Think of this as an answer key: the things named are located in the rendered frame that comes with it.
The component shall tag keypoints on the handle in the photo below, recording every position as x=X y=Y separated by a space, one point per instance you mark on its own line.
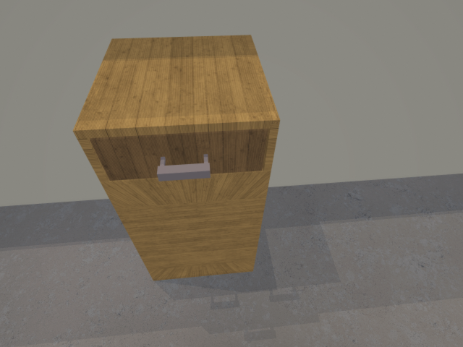
x=185 y=171

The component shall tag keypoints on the cabinet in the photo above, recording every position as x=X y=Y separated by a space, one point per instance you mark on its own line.
x=145 y=86

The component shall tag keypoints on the drawer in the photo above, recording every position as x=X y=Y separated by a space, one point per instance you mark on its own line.
x=138 y=157

